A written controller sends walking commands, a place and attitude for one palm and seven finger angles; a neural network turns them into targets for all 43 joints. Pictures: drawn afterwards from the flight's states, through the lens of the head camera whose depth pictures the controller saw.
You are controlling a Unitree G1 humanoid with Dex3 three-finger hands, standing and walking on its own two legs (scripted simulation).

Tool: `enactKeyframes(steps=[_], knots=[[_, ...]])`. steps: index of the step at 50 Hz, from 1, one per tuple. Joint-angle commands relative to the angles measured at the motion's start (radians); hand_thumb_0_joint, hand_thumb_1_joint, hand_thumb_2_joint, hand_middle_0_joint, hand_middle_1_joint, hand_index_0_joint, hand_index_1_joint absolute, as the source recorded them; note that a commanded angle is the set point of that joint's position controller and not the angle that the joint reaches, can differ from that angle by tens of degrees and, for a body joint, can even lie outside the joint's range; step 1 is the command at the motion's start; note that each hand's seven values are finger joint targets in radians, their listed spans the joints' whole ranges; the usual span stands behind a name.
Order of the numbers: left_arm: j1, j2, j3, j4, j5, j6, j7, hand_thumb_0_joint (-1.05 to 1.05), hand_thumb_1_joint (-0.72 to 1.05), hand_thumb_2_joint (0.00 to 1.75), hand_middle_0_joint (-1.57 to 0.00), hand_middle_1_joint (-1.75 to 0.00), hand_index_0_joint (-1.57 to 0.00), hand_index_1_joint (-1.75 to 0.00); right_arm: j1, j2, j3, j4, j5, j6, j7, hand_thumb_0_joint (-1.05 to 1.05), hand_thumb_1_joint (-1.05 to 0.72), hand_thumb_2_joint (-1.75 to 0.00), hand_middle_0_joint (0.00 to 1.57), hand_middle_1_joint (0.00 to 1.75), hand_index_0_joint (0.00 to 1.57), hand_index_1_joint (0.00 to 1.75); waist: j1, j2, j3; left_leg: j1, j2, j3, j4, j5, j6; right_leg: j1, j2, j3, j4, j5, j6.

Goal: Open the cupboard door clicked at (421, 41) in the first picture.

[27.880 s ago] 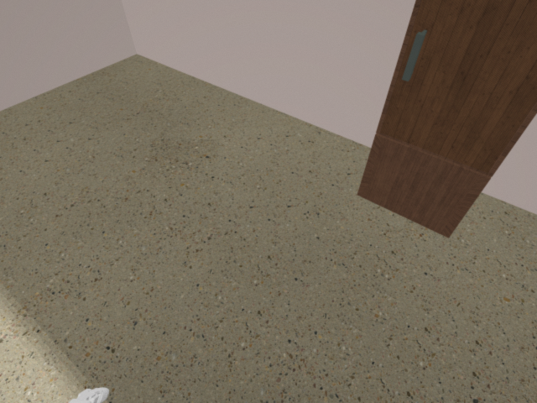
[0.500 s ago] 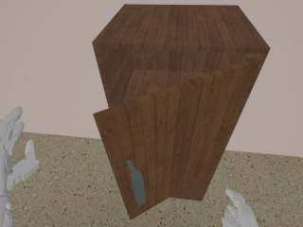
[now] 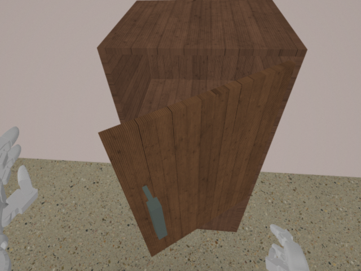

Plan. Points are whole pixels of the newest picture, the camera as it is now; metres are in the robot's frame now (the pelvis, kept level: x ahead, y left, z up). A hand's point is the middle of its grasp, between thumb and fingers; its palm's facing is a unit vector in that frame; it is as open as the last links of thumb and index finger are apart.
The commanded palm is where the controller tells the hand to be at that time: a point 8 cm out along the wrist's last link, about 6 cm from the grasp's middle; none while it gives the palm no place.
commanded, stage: step back with the hand held close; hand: left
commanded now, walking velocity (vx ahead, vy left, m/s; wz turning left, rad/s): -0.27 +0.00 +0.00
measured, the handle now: (154, 212) +0.25 +0.09 +0.00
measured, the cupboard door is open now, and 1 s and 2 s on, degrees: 36 36 36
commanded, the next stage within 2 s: stop stepping back and stand still in 1.06 s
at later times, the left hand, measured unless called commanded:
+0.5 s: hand (1, 235) +0.13 +0.28 +0.15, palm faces +0.40 -0.78 -0.48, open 7.4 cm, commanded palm +0.07 +0.32 +0.17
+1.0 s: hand out of the picture +0.04 +0.32 +0.16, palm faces +0.45 -0.76 -0.48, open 7.4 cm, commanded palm -0.04 +0.35 +0.17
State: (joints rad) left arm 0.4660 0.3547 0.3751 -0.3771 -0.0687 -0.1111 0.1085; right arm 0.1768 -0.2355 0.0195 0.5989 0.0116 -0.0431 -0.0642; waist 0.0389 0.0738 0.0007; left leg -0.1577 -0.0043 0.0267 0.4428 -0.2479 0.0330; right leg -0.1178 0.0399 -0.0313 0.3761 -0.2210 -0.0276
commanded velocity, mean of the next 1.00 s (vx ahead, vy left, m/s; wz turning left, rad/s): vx -0.32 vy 0.00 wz -0.01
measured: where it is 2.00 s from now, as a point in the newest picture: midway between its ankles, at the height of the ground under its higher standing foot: outside the picture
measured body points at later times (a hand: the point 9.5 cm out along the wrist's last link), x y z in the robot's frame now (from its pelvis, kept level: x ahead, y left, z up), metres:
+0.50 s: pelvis -0.07 +0.02 -0.01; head -0.07 +0.03 +0.44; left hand +0.10 +0.32 +0.18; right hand +0.10 -0.23 -0.08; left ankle +0.00 +0.10 -0.74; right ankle -0.01 -0.10 -0.74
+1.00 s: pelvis -0.16 +0.04 -0.02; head -0.14 +0.08 +0.43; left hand +0.01 +0.36 +0.18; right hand +0.03 -0.19 -0.08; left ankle -0.04 +0.11 -0.74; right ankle -0.17 -0.11 -0.68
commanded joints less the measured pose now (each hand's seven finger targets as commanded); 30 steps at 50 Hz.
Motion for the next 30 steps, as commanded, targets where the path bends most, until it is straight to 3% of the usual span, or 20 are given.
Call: enactKeyframes(steps=[1, 5, 6, 9, 12, 16, 20, 24, 25, 28, 30], knots=[[0.007, 0.195, 0.098, -0.213, 0.011, -0.071, 0.015, 0.00, 0.90, 0.90, -0.20, -0.30, -0.20, -0.30, -0.112, -0.125, -0.061, -0.175, -0.001, -0.019, -0.014, 0.00, -0.90, -0.90, 0.20, 0.30, 0.20, 0.30, -0.026, -0.041, -0.108, 0.020, 0.050, -0.050, -0.034, 0.290, 0.011, -0.014, -0.100, 0.101, -0.026, 0.369, 0.021], [0.058, 0.235, 0.145, -0.254, 0.008, -0.069, 0.029, 0.00, 0.90, 0.90, -0.20, -0.30, -0.20, -0.30, -0.108, -0.115, -0.071, -0.201, 0.006, 0.009, -0.013, 0.00, -0.90, -0.90, 0.20, 0.30, 0.20, 0.30, -0.027, -0.084, -0.151, -0.024, 0.064, -0.048, -0.024, 0.320, 0.009, 0.012, -0.096, 0.104, 0.017, 0.419, 0.028], [0.052, 0.267, 0.172, -0.284, 0.010, -0.077, 0.035, 0.00, 0.90, 0.90, -0.20, -0.30, -0.20, -0.30, -0.113, -0.119, -0.075, -0.201, 0.004, 0.013, -0.018, 0.00, -0.90, -0.90, 0.20, 0.30, 0.20, 0.30, -0.025, -0.041, -0.168, -0.034, 0.063, -0.049, -0.026, 0.330, 0.009, 0.030, -0.100, 0.099, 0.032, 0.440, 0.025], [0.084, 0.256, 0.171, -0.289, 0.008, -0.081, 0.041, 0.00, 0.90, 0.90, -0.20, -0.30, -0.20, -0.30, -0.107, -0.110, -0.077, -0.216, 0.010, 0.020, -0.020, 0.00, -0.90, -0.90, 0.20, 0.30, 0.20, 0.30, -0.029, -0.044, -0.160, -0.078, 0.072, -0.058, -0.032, 0.291, 0.013, 0.024, -0.091, 0.104, 0.054, 0.399, 0.029], [0.096, 0.257, 0.176, -0.313, 0.013, -0.092, 0.048, 0.00, 0.90, 0.90, -0.20, -0.30, -0.20, -0.30, -0.102, -0.115, -0.078, -0.220, 0.009, 0.016, -0.024, 0.00, -0.90, -0.90, 0.20, 0.30, 0.20, 0.30, -0.027, 0.002, -0.160, -0.145, 0.087, -0.080, -0.058, 0.240, 0.021, 0.058, -0.076, 0.098, 0.092, 0.357, 0.032], [0.101, 0.247, 0.176, -0.299, 0.023, -0.098, 0.052, 0.00, 0.90, 0.90, -0.20, -0.30, -0.20, -0.30, -0.096, -0.128, -0.083, -0.219, 0.007, 0.004, -0.025, 0.00, -0.90, -0.90, 0.20, 0.30, 0.20, 0.30, -0.028, 0.015, -0.118, -0.291, 0.106, -0.109, -0.099, 0.045, 0.043, 0.092, -0.062, 0.108, 0.127, 0.254, 0.037], [0.069, 0.224, 0.160, -0.288, 0.037, -0.109, 0.052, 0.00, 0.90, 0.90, -0.20, -0.30, -0.20, -0.30, -0.079, -0.132, -0.083, -0.223, 0.009, -0.014, -0.024, 0.00, -0.90, -0.90, 0.20, 0.30, 0.20, 0.30, -0.040, -0.021, -0.051, -0.447, 0.113, -0.133, -0.116, -0.264, 0.064, 0.081, -0.062, 0.146, 0.131, 0.075, 0.035], [0.014, 0.227, 0.161, -0.315, 0.056, -0.131, 0.057, 0.00, 0.90, 0.90, -0.20, -0.30, -0.20, -0.30, -0.062, -0.141, -0.084, -0.213, -0.002, -0.036, -0.026, 0.00, -0.90, -0.90, 0.20, 0.30, 0.20, 0.30, -0.048, -0.023, -0.016, -0.504, 0.124, -0.178, -0.121, -0.404, 0.076, 0.026, -0.055, 0.156, 0.124, -0.107, 0.030], [0.004, 0.226, 0.162, -0.323, 0.060, -0.135, 0.059, 0.00, 0.90, 0.90, -0.20, -0.30, -0.20, -0.30, -0.061, -0.141, -0.083, -0.213, -0.005, -0.041, -0.026, 0.00, -0.90, -0.90, 0.20, 0.30, 0.20, 0.30, -0.048, -0.005, -0.014, -0.518, 0.137, -0.193, -0.138, -0.425, 0.081, 0.028, -0.046, 0.147, 0.152, -0.107, 0.031], [-0.010, 0.234, 0.191, -0.349, 0.072, -0.151, 0.059, 0.00, 0.90, 0.90, -0.20, -0.30, -0.20, -0.30, -0.066, -0.137, -0.084, -0.209, -0.009, -0.062, -0.031, 0.00, -0.90, -0.90, 0.20, 0.30, 0.20, 0.30, -0.037, 0.101, -0.054, -0.636, 0.221, -0.283, -0.256, -0.521, 0.114, 0.177, 0.022, 0.081, 0.368, 0.022, 0.053], [0.003, 0.234, 0.203, -0.341, 0.075, -0.155, 0.052, 0.00, 0.90, 0.90, -0.20, -0.30, -0.20, -0.30, -0.064, -0.128, -0.087, -0.207, -0.011, -0.071, -0.025, 0.00, -0.90, -0.90, 0.20, 0.30, 0.20, 0.30, -0.035, 0.089, -0.052, -0.669, 0.250, -0.288, -0.246, -0.527, 0.129, 0.205, 0.037, 0.090, 0.414, 0.016, 0.055]])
